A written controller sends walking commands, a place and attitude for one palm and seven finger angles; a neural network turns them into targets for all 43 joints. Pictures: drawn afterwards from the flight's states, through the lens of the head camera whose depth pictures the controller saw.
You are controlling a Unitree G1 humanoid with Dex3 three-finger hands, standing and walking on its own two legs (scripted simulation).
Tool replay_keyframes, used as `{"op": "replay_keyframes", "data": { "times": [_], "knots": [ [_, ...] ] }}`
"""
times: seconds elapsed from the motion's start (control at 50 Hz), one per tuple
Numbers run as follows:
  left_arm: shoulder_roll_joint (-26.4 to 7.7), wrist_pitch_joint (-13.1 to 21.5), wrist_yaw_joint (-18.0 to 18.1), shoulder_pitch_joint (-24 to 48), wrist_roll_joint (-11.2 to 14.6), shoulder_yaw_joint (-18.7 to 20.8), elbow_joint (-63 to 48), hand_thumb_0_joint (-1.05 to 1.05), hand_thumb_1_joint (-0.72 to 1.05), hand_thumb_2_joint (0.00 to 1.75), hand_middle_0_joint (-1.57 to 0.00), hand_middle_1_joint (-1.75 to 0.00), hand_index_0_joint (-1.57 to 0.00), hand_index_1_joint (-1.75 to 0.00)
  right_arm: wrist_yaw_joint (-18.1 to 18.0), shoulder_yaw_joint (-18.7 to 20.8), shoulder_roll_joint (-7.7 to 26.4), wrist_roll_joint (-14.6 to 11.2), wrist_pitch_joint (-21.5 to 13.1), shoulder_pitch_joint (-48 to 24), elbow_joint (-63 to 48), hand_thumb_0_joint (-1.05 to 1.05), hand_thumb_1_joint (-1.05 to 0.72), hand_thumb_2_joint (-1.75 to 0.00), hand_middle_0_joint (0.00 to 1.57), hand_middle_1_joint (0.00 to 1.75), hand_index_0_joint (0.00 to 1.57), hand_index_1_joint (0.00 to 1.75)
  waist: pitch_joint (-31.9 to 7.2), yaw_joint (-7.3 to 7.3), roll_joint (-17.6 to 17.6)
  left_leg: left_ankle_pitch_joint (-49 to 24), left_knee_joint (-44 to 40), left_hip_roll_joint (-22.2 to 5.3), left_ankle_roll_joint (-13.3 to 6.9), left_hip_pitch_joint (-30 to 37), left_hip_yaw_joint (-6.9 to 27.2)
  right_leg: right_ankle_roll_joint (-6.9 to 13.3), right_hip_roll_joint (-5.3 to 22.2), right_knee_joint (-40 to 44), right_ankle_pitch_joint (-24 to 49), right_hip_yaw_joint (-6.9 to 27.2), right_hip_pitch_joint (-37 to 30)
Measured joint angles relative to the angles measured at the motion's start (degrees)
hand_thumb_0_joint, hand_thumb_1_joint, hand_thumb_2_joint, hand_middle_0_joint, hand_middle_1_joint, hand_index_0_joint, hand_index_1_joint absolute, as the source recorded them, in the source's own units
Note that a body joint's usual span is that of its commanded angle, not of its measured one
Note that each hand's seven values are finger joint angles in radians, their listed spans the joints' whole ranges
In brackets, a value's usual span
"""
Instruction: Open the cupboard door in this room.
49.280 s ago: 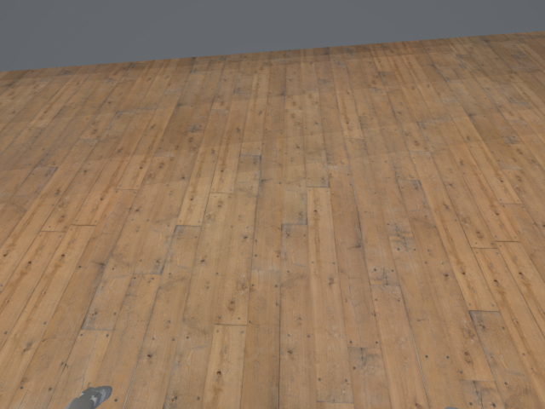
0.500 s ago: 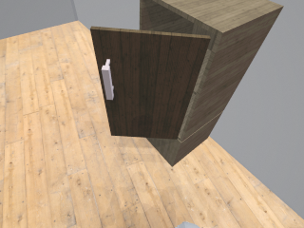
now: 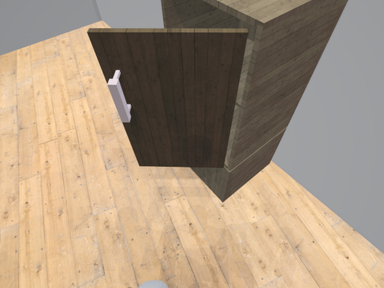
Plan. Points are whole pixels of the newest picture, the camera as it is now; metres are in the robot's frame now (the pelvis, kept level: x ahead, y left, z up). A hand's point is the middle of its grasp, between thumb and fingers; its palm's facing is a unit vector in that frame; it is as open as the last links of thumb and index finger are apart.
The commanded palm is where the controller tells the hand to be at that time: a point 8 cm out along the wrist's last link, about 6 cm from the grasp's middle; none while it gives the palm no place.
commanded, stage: come to a stop and stand still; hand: left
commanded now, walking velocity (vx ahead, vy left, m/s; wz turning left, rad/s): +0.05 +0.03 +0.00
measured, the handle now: (121, 97) +0.57 +0.23 +0.03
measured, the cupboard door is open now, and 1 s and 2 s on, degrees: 49 49 49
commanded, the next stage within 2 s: look again from close up in 0.50 s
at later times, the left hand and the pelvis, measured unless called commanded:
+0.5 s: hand out of the picture -0.04 +0.22 -0.18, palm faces +0.03 -0.98 -0.17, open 7.4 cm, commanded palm none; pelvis -0.02 +0.04 +0.00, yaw -1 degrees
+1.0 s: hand out of the picture +0.03 +0.22 -0.17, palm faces +0.00 -0.97 -0.23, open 7.3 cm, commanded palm none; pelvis -0.01 +0.04 +0.00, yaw -1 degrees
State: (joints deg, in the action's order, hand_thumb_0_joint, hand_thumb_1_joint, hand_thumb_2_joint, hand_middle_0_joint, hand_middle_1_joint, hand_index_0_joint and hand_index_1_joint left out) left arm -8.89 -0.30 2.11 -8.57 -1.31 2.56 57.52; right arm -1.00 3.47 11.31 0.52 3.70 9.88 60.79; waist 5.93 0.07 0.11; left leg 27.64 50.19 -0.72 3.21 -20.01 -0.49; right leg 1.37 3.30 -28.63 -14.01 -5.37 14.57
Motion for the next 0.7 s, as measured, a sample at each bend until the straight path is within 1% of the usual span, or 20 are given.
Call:
{"op": "replay_keyframes", "data": {
  "times": [0.06, 0.1, 0.12, 0.16, 0.2, 0.22, 0.26, 0.3, 0.34, 0.38, 0.48, 0.6, 0.64, 0.7],
  "knots": [
    [-0.7, -0.1, -0.3, -1.0, -0.3, 0.2, 0.5, -0.01, 0.92, 0.90, -0.20, -0.30, -0.20, -0.30, 0.2, -0.1, 0.3, 0.0, -0.6, -1.2, -0.9, 0.00, -0.91, -0.90, 0.20, 0.30, 0.20, 0.29, -0.6, 0.82, -1.0, -2.3, -8.1, -0.1, -0.1, 3.0, -0.5, -0.6, 0.5, -0.3, 0.4, 0.0, 0.4],
    [-1.2, -0.4, -0.5, -1.9, -0.1, 0.3, 1.2, 0.00, 0.92, 0.90, -0.20, -0.30, -0.20, -0.30, 0.3, -0.3, 0.4, 0.1, -1.4, -1.6, -1.4, 0.00, -0.91, -0.90, 0.20, 0.30, 0.20, 0.29, -1.1, 1.04, -1.4, -7.4, -16.2, -0.1, -0.4, 6.3, -1.0, -1.3, 0.7, -1.6, 0.1, 0.0, 1.0],
    [-1.4, -0.7, -0.6, -2.5, 0.1, 0.3, 1.5, 0.00, 0.91, 0.90, -0.20, -0.30, -0.20, -0.30, 0.3, -0.5, 0.6, 0.1, -1.9, -1.4, -1.7, 0.00, -0.91, -0.90, 0.20, 0.30, 0.20, 0.29, -1.6, 1.04, -1.0, -10.2, -19.9, -0.5, -1.1, 7.9, -1.0, -1.8, 0.4, -2.7, -0.3, -0.3, 1.6],
    [-2.1, -1.5, -0.7, -3.1, 0.4, 0.5, 2.5, 0.00, 0.91, 0.90, -0.20, -0.30, -0.20, -0.30, 0.1, -0.8, -0.3, 0.5, -2.4, -1.2, -1.6, 0.00, -0.91, -0.90, 0.20, 0.30, 0.20, 0.29, -1.9, 1.49, -2.3, -10.9, -19.7, 0.2, -2.9, 8.1, -1.5, -2.3, 1.0, -4.1, -1.9, 0.4, 1.7],
    [-2.6, -2.3, -0.8, -4.2, 0.3, 0.5, 3.2, 0.00, 0.91, 0.90, -0.20, -0.30, -0.20, -0.30, 0.1, -1.6, -1.2, 0.9, -2.2, -0.6, -1.5, 0.00, -0.91, -0.90, 0.20, 0.30, 0.20, 0.29, -2.8, 2.09, -3.0, -10.5, -20.1, 0.3, -3.8, 8.7, -2.0, -2.3, 0.8, -4.0, -4.4, 1.2, 1.3],
    [-2.8, -2.5, -0.9, -4.6, 0.2, 0.4, 3.5, 0.00, 0.91, 0.90, -0.20, -0.30, -0.20, -0.30, 0.0, -1.9, -1.7, 1.0, -2.1, -0.4, -1.4, 0.00, -0.91, -0.90, 0.20, 0.30, 0.20, 0.29, -3.1, 2.27, -3.2, -10.6, -20.6, 0.4, -4.0, 9.1, -2.2, -2.3, 0.8, -3.6, -4.4, 1.5, 1.0],
    [-3.0, -2.5, -1.2, -5.4, 0.0, 0.1, 4.1, 0.00, 0.91, 0.90, -0.20, -0.30, -0.19, -0.30, -0.1, -2.4, -2.4, 1.0, -2.1, -0.1, -1.3, 0.00, -0.91, -0.90, 0.20, 0.30, 0.20, 0.29, -3.0, 2.48, -3.4, -11.0, -21.4, 0.8, -4.2, 9.7, -2.5, -2.1, 0.8, -2.0, -1.4, 2.3, 0.3],
    [-2.7, -2.1, -1.4, -6.1, 0.1, -0.3, 4.9, 0.00, 0.91, 0.90, -0.20, -0.30, -0.19, -0.30, -0.5, -2.5, -2.8, 0.7, -2.3, 0.1, -1.0, 0.00, -0.92, -0.90, 0.20, 0.30, 0.20, 0.29, -2.6, 2.52, -3.1, -11.4, -21.9, 1.2, -4.3, 10.3, -2.8, -2.7, 0.9, -0.3, 2.4, 2.9, -0.6],
    [-2.1, -1.9, -1.5, -7.0, 0.1, -0.8, 5.8, 0.00, 0.91, 0.90, -0.20, -0.30, -0.19, -0.30, -0.6, -2.4, -2.3, 0.5, -2.4, 0.4, -0.8, 0.00, -0.93, -0.90, 0.20, 0.30, 0.21, 0.30, -2.7, 2.43, -2.2, -11.7, -22.7, 1.1, -4.5, 10.8, -3.0, -3.5, 0.8, 1.0, 2.7, 3.1, -1.3],
    [-1.6, -1.8, -1.6, -7.9, 0.1, -1.1, 6.3, 0.00, 0.91, 0.90, -0.20, -0.30, -0.19, -0.30, -0.4, -2.4, -1.9, 0.4, -2.4, 0.9, -0.5, 0.00, -0.94, -0.90, 0.20, 0.30, 0.21, 0.30, -3.0, 2.24, -1.6, -12.2, -23.7, 1.1, -4.6, 11.1, -3.2, -3.7, 0.8, 2.2, 3.0, 3.2, -1.5],
    [-0.7, -1.2, -1.4, -9.0, 0.2, -1.6, 7.4, 0.00, 0.91, 0.90, -0.20, -0.30, -0.19, -0.30, -0.2, -2.7, -1.8, 0.4, -2.8, 2.8, 0.8, 0.00, -0.93, -0.90, 0.20, 0.30, 0.21, 0.30, -3.0, 1.58, -1.3, -13.0, -25.7, 1.1, -4.6, 11.4, -3.5, -3.7, 0.6, 3.9, 3.7, 3.4, -1.7],
    [0.3, -0.4, -1.1, -8.6, 0.6, -2.1, 8.2, 0.00, 0.91, 0.90, -0.20, -0.30, -0.19, -0.30, -0.4, -3.2, -2.7, 0.3, -3.3, 5.7, 3.3, 0.00, -0.92, -0.90, 0.20, 0.30, 0.20, 0.29, -2.9, 0.78, -1.3, -12.9, -26.7, 0.8, -4.3, 12.2, -3.5, -3.5, 0.3, 4.7, 3.5, 3.5, -2.3],
    [0.8, 0.6, -0.1, -8.3, 0.3, -2.8, 8.0, 0.00, 0.91, 0.90, -0.20, -0.30, -0.19, -0.30, 0.0, -3.6, -2.5, 0.0, -3.4, 6.4, 2.9, 0.00, -0.92, -0.90, 0.20, 0.30, 0.20, 0.29, -2.6, 0.36, -0.6, -11.7, -24.2, 0.2, -4.2, 10.7, -3.4, -3.5, -0.2, 3.8, 3.1, 3.3, -1.6],
    [1.1, 1.3, 0.1, -7.9, 0.3, -3.3, 7.3, 0.00, 0.91, 0.90, -0.20, -0.30, -0.19, -0.30, -0.1, -3.6, -2.5, 0.1, -4.5, 7.3, 1.3, 0.00, -0.91, -0.90, 0.20, 0.30, 0.20, 0.29, -2.5, -0.90, 0.1, -10.2, -21.4, 0.4, -4.3, 9.6, -3.3, -3.5, 0.2, 0.7, 1.5, 3.3, -0.3]
  ]
}}
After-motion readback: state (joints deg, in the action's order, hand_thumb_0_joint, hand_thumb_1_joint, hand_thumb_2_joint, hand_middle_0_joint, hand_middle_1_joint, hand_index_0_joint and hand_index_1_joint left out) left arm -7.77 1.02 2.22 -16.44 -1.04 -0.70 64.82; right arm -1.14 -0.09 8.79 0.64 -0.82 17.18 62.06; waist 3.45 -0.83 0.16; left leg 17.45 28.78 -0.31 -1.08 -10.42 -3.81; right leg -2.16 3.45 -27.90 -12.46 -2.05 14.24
